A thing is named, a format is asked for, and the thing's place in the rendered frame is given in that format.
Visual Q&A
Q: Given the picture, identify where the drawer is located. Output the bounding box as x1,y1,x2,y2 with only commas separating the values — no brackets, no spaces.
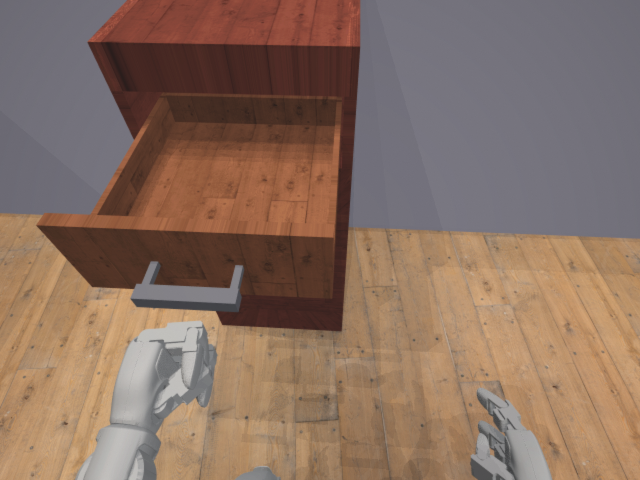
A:
36,93,342,299

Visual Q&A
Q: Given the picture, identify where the cabinet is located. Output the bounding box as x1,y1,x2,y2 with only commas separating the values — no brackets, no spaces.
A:
88,0,360,331

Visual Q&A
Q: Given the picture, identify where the left robot forearm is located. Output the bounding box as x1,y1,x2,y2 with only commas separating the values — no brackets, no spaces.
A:
75,424,161,480

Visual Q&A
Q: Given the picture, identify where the handle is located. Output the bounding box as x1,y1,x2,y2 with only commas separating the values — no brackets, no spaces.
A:
130,261,244,312

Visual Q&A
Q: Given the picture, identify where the left robot hand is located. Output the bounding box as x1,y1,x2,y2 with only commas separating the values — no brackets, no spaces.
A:
110,321,218,434

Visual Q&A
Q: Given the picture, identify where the right robot hand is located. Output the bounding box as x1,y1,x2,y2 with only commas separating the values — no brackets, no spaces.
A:
471,388,552,480

